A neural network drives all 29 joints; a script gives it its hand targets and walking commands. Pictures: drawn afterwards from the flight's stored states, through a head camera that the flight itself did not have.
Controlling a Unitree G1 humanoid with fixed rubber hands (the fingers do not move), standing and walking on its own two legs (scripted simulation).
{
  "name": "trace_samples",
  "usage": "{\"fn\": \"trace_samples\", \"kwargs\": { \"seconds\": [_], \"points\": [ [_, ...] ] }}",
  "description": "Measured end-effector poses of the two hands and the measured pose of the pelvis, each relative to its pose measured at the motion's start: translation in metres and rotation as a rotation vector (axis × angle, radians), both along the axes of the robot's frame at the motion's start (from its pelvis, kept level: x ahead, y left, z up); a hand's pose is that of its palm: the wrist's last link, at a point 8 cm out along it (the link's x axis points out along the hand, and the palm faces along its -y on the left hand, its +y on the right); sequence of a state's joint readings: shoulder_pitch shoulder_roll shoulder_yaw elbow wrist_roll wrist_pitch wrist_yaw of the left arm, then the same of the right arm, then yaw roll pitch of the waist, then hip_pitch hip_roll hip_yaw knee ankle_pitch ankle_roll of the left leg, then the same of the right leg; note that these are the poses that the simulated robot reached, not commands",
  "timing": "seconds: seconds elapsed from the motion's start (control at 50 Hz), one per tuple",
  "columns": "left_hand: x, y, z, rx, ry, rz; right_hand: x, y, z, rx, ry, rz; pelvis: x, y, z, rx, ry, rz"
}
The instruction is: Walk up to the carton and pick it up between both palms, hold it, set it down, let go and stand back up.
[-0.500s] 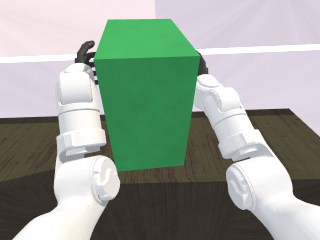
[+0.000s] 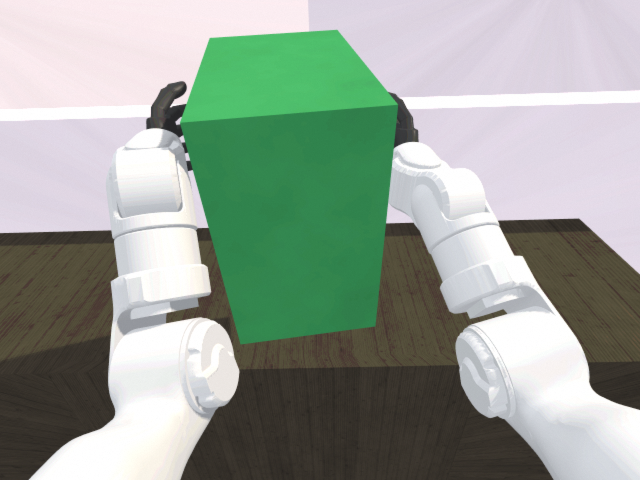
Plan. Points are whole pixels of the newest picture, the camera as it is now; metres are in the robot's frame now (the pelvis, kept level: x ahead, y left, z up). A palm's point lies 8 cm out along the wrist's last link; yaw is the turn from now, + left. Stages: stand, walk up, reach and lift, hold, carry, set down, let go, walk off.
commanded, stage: hold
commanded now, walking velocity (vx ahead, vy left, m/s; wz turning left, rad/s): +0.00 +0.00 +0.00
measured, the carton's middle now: (291, 179) +0.39 +0.01 +0.27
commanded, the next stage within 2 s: none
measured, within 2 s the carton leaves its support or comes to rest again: neither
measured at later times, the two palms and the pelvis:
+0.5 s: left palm (170, 148) +0.37 +0.14 +0.33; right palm (404, 153) +0.37 -0.12 +0.31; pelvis +0.00 +0.00 +0.00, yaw +0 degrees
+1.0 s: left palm (171, 142) +0.36 +0.14 +0.34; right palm (408, 151) +0.36 -0.12 +0.31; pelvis +0.00 +0.00 +0.00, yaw +0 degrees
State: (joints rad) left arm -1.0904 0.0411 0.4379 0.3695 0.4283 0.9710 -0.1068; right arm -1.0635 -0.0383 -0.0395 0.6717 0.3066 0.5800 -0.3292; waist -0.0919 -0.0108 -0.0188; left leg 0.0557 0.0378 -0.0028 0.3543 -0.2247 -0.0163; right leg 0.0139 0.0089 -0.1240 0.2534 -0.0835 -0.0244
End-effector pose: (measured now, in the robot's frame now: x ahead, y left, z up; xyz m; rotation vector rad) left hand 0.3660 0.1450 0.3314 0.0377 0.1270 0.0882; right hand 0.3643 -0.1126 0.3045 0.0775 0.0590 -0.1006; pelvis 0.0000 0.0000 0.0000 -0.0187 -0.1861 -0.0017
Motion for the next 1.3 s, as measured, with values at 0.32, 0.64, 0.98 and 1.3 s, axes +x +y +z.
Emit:
{"fn": "trace_samples", "kwargs": {
  "seconds": [0.32,0.64,0.98,1.3],
  "points": [
    [0.003,-0.002,0.000,0.003,-0.005,-0.003,0.002,-0.002,0.003,-0.001,0.000,-0.004,0.004,0.004,0.000,-0.003,0.007,-0.005],
    [0.000,-0.005,0.003,0.010,-0.004,0.001,0.000,-0.005,0.004,-0.002,0.005,0.000,0.002,0.000,0.000,0.000,0.012,-0.005],
    [-0.002,-0.007,0.007,0.010,0.001,-0.005,-0.004,-0.007,0.007,0.000,0.014,-0.006,0.000,-0.002,0.000,0.003,0.014,-0.004],
    [0.003,-0.009,0.007,0.008,0.005,-0.011,0.000,-0.009,0.007,-0.005,0.022,-0.010,0.003,-0.003,0.000,0.001,0.021,-0.002]
  ]
}}
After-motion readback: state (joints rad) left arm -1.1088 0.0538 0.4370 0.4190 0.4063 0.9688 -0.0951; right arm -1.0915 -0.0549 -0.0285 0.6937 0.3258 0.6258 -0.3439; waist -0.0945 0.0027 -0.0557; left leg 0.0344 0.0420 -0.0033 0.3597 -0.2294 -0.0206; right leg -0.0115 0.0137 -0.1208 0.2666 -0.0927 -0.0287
